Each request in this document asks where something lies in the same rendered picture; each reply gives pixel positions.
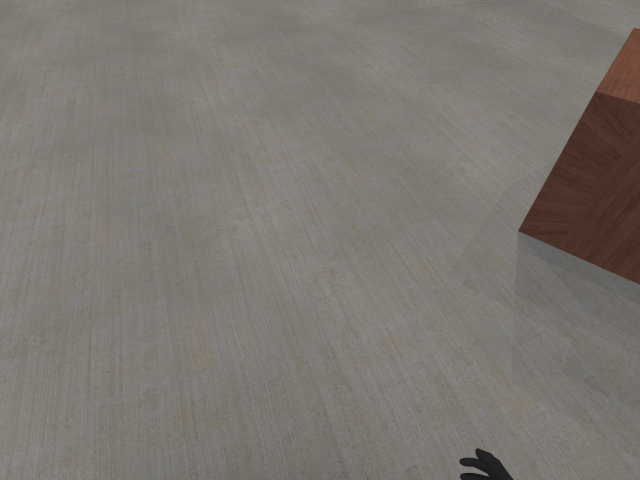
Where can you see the robot right hand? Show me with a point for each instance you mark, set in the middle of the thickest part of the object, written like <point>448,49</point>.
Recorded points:
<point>487,463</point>

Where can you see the pedestal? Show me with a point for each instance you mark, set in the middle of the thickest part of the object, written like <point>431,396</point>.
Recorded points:
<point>589,206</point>

